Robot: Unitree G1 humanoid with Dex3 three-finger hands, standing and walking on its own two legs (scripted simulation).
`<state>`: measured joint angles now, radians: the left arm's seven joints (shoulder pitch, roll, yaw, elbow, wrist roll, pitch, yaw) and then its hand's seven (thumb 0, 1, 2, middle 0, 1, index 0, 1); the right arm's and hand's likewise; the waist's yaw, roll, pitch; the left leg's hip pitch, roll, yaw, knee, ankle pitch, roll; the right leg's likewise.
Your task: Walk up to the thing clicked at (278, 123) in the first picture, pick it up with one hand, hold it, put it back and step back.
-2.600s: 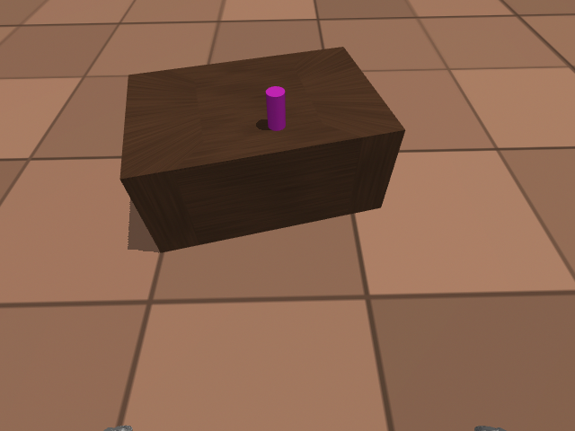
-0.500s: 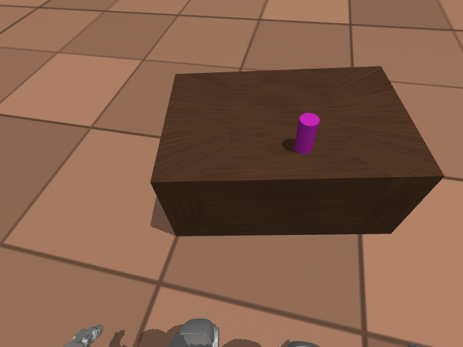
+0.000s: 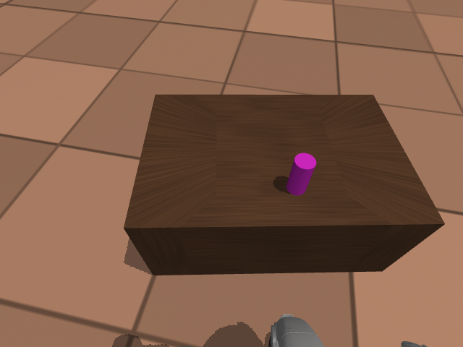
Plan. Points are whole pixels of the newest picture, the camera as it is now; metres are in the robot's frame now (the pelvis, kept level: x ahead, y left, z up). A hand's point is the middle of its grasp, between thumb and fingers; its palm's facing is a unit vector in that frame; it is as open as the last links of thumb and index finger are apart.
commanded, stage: walk up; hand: right
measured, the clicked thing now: (300, 175) +0.62 -0.23 -0.25
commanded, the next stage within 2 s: stand in 1.68 s
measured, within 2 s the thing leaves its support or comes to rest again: neither
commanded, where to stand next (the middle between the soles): +0.16 -0.01 m, yaw +0 degrees
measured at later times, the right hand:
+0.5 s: hand (367, 302) +0.21 -0.27 -0.16, palm faces -0.07 +0.92 -0.38, open 7.4 cm
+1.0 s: hand (362, 283) +0.24 -0.27 -0.14, palm faces -0.03 +0.94 -0.33, open 7.4 cm
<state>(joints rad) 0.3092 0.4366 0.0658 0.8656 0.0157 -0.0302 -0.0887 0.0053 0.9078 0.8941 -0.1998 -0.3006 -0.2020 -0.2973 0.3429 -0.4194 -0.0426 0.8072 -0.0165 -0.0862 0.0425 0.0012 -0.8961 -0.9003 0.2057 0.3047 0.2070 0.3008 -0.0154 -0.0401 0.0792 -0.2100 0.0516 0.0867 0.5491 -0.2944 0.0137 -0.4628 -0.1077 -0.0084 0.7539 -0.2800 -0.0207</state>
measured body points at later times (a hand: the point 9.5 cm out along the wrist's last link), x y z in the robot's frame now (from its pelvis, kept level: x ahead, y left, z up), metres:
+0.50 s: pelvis +0.10 -0.02 -0.02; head +0.13 +0.00 +0.43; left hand +0.16 +0.30 -0.14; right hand +0.21 -0.32 -0.13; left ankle +0.18 +0.10 -0.73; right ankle +0.11 -0.16 -0.73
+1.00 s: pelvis +0.12 -0.02 +0.01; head +0.13 -0.02 +0.46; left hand +0.20 +0.29 -0.12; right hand +0.24 -0.32 -0.12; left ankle +0.18 +0.10 -0.73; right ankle +0.11 -0.16 -0.73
